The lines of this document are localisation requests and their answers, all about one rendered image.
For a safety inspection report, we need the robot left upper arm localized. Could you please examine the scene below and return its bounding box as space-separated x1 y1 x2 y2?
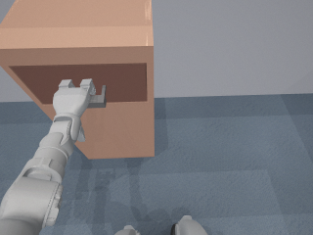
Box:
0 176 64 235

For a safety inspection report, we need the robot shin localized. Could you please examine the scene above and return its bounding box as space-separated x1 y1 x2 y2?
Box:
179 215 192 222
123 225 135 230

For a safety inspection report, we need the robot left forearm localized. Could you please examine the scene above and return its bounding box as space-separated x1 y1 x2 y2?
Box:
0 113 81 219

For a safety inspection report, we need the handle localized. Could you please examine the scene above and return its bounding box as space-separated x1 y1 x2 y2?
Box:
87 85 107 109

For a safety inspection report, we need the left robot hand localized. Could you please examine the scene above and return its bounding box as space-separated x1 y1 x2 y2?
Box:
53 78 96 142

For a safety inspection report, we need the robot right shin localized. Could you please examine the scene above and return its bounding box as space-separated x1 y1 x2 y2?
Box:
179 215 192 222

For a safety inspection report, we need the cabinet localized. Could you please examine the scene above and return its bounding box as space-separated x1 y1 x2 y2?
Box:
0 0 155 160

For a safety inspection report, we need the drawer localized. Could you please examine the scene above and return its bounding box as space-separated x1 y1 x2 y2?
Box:
11 63 148 105

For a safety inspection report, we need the robot left shin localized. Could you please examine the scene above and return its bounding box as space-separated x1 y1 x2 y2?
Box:
123 225 135 230

